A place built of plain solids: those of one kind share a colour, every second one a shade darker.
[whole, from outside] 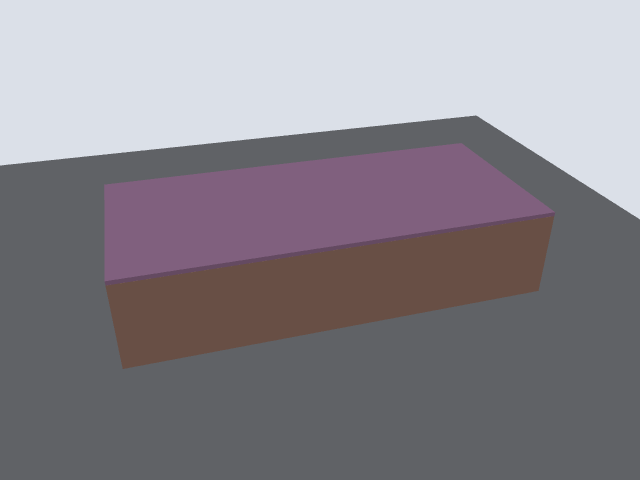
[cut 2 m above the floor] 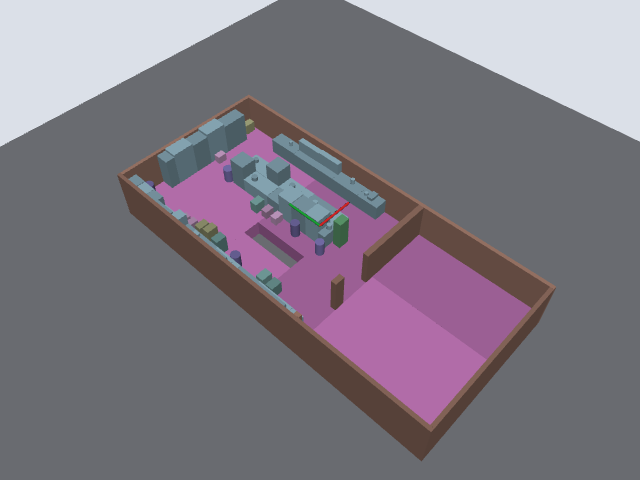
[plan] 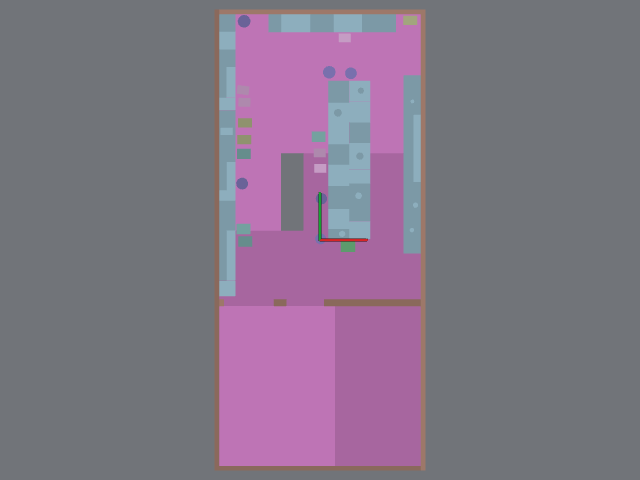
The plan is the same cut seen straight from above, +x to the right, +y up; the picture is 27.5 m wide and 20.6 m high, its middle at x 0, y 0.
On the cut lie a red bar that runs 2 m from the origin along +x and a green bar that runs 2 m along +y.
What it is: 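The back of house of a large kitchen; an old cooking hall and a later wing, as decades of use have left them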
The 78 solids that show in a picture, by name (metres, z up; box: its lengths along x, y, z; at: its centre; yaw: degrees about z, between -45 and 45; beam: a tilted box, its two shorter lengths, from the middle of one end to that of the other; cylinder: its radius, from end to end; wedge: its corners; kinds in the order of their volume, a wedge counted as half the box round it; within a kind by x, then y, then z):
{
 "floor_1": {"box": [2.66, 3.34, 0.93], "at": [-3.01, 2.06, 0.41]},
 "floor_2": {"box": [4.99, 6.87, 0.93], "at": [-1.84, -6.27, 0.41]},
 "floor_3": {"box": [8.67, 3.24, 0.93], "at": [0.0, -1.22, 0.41]},
 "floor_4": {"box": [8.67, 5.98, 0.93], "at": [0.0, 6.71, 0.41]},
 "floor_5": {"box": [5.05, 3.34, 0.93], "at": [1.81, 2.06, 0.41]},
 "floor_6": {"box": [3.69, 6.87, 0.93], "at": [2.49, -6.27, 0.41]},
 "wall_1": {"box": [0.2, 19.79, 4.22], "at": [-4.43, 0.0, 2.06]},
 "wall_2": {"box": [0.55, 0.3, 3.29], "at": [-1.71, -2.69, 2.52]},
 "wall_3": {"box": [8.65, 0.2, 4.22], "at": [0.0, -9.79, 2.06]},
 "wall_4": {"box": [8.65, 0.2, 4.22], "at": [0.0, 9.79, 2.06]},
 "wall_5": {"box": [4.16, 0.3, 3.29], "at": [2.25, -2.69, 2.52]},
 "wall_6": {"box": [0.2, 19.79, 4.22], "at": [4.43, 0.0, 2.06]},
 "unit_1": {"box": [0.32, 2.16, 0.68], "at": [-4.17, -0.67, 2.1]},
 "unit_2": {"box": [0.32, 1.21, 0.59], "at": [-4.17, 2.74, 2.06]},
 "unit_3": {"box": [0.32, 1.32, 0.73], "at": [-4.17, 6.77, 2.14]},
 "unit_4": {"box": [0.53, 0.32, 0.19], "at": [-4.01, 4.66, 1.86]},
 "unit_5": {"box": [0.32, 0.53, 0.19], "at": [-4.0, 3.84, 1.86]},
 "unit_6": {"box": [0.7, 0.66, 0.87], "at": [-3.98, -2.08, 1.31]},
 "unit_7": {"box": [0.7, 2.16, 0.89], "at": [-3.98, -0.67, 1.32]},
 "unit_8": {"box": [0.7, 1.28, 0.87], "at": [-3.98, 1.04, 1.31]},
 "unit_9": {"box": [0.7, 0.45, 0.88], "at": [-3.98, 1.91, 1.32]},
 "unit_10": {"box": [0.7, 1.21, 0.89], "at": [-3.98, 2.74, 1.32]},
 "unit_11": {"box": [0.7, 2.22, 0.89], "at": [-3.98, 4.46, 1.32]},
 "unit_12": {"box": [0.7, 0.53, 1.54], "at": [-3.98, 5.84, 1.65]},
 "unit_13": {"box": [0.7, 1.32, 0.89], "at": [-3.98, 6.77, 1.32]},
 "unit_14": {"box": [0.7, 0.75, 1.48], "at": [-3.98, 7.8, 1.62]},
 "unit_15": {"box": [0.7, 0.77, 1.5], "at": [-3.98, 8.56, 1.63]},
 "unit_16": {"box": [0.7, 0.75, 1.53], "at": [-3.98, 9.32, 1.64]},
 "unit_17": {"box": [0.55, 0.77, 1.87], "at": [-1.94, 9.3, 1.81]},
 "unit_18": {"box": [1.24, 0.77, 2.09], "at": [-1.04, 9.3, 1.92]},
 "unit_19": {"box": [1.01, 0.77, 1.85], "at": [0.09, 9.3, 1.8]},
 "unit_20": {"cylinder": 0.17, "from": [0.77, 5.46, 1.75], "to": [0.77, 5.46, 1.97]},
 "unit_21": {"box": [0.9, 0.44, 0.87], "at": [0.8, 0.26, 1.31]},
 "unit_22": {"box": [0.9, 0.86, 1.66], "at": [0.8, 0.9, 1.71]},
 "unit_23": {"box": [0.9, 0.99, 1.56], "at": [0.8, 1.82, 1.66]},
 "unit_24": {"box": [0.9, 0.91, 1.6], "at": [0.8, 2.77, 1.68]},
 "unit_25": {"box": [0.9, 0.88, 0.87], "at": [0.8, 3.67, 1.31]},
 "unit_26": {"box": [0.9, 0.98, 0.89], "at": [0.8, 4.6, 1.32]},
 "unit_27": {"box": [0.9, 0.8, 0.87], "at": [0.8, 5.49, 1.31]},
 "unit_28": {"box": [0.9, 0.94, 1.69], "at": [0.8, 6.36, 1.73]},
 "unit_29": {"box": [1.21, 0.77, 2.06], "at": [1.2, 9.3, 1.91]},
 "unit_30": {"box": [0.9, 0.77, 0.87], "at": [1.7, 0.42, 1.31]},
 "unit_31": {"box": [0.9, 0.81, 0.88], "at": [1.7, 1.22, 1.32]},
 "unit_32": {"box": [0.9, 0.8, 0.87], "at": [1.7, 2.02, 1.31]},
 "unit_33": {"box": [0.9, 0.6, 0.87], "at": [1.7, 2.72, 1.31]},
 "unit_34": {"box": [0.9, 1.14, 0.87], "at": [1.7, 3.59, 1.31]},
 "unit_35": {"box": [0.9, 0.88, 1.84], "at": [1.7, 4.6, 1.8]},
 "unit_36": {"box": [0.9, 0.9, 0.89], "at": [1.7, 5.49, 1.32]},
 "unit_37": {"box": [0.9, 0.9, 0.87], "at": [1.7, 6.39, 1.31]},
 "unit_38": {"box": [1.47, 0.77, 1.8], "at": [2.54, 9.3, 1.78]},
 "unit_39": {"box": [0.75, 1.32, 0.88], "at": [3.95, 0.08, 1.32]},
 "unit_40": {"box": [0.75, 1.75, 0.89], "at": [3.95, 1.61, 1.32]},
 "unit_41": {"box": [0.75, 1.39, 0.89], "at": [3.95, 3.18, 1.32]},
 "unit_42": {"box": [0.75, 1.5, 0.88], "at": [3.95, 4.62, 1.32]},
 "unit_43": {"box": [0.75, 1.7, 0.89], "at": [3.95, 6.22, 1.32]},
 "unit_44": {"box": [0.53, 0.32, 0.18], "at": [4.03, 0.06, 1.84]},
 "unit_45": {"box": [0.32, 1.39, 0.7], "at": [4.17, 3.18, 2.12]},
 "unit_46": {"box": [0.32, 1.5, 0.67], "at": [4.17, 4.62, 2.09]},
 "roof_1": {"box": [9.05, 19.79, 0.2], "at": [0.0, 0.0, 4.27]},
 "bin_1": {"cylinder": 0.25, "from": [-3.34, 2.42, 0.88], "to": [-3.34, 2.42, 1.72]},
 "bin_2": {"cylinder": 0.27, "from": [-3.26, 9.39, 0.88], "to": [-3.26, 9.39, 1.61]},
 "bin_3": {"cylinder": 0.23, "from": [0.03, 0.05, 0.88], "to": [0.03, 0.05, 1.67]},
 "bin_4": {"cylinder": 0.24, "from": [0.06, 1.77, 0.88], "to": [0.06, 1.77, 1.72]},
 "bin_5": {"cylinder": 0.27, "from": [0.4, 7.2, 0.88], "to": [0.4, 7.2, 1.68]},
 "bin_6": {"cylinder": 0.25, "from": [1.33, 7.15, 0.88], "to": [1.33, 7.15, 1.69]},
 "carton_1": {"box": [0.6, 0.45, 0.99], "at": [-3.28, 0.47, 1.37]},
 "carton_2": {"box": [0.6, 0.45, 1.03], "at": [-3.27, 3.69, 1.39]},
 "carton_3": {"box": [0.6, 0.45, 0.73], "at": [-3.21, -0.07, 1.24]},
 "carton_4": {"box": [0.6, 0.45, 0.63], "at": [-0.06, 4.43, 1.2]},
 "crate_1": {"box": [0.6, 0.4, 1.24], "at": [-3.25, 4.31, 1.5]},
 "crate_2": {"box": [0.6, 0.4, 0.93], "at": [-3.22, 5.02, 1.34]},
 "crate_3": {"box": [0.6, 0.4, 0.62], "at": [3.87, 9.42, 1.19]},
 "trolley_1": {"box": [0.62, 0.46, 1.71], "at": [1.2, -0.28, 1.73]},
 "bucket_1": {"box": [0.52, 0.38, 0.48], "at": [-3.3, 6.43, 1.12], "yaw": -8.2},
 "bucket_2": {"box": [0.52, 0.38, 0.48], "at": [-3.24, 5.91, 1.12], "yaw": -1.6},
 "bucket_3": {"box": [0.52, 0.38, 0.5], "at": [-0.01, 3.74, 1.13]},
 "bucket_4": {"box": [0.52, 0.38, 0.47], "at": [0.01, 3.07, 1.11]},
 "bucket_5": {"box": [0.52, 0.38, 0.47], "at": [1.06, 8.67, 1.11]}
}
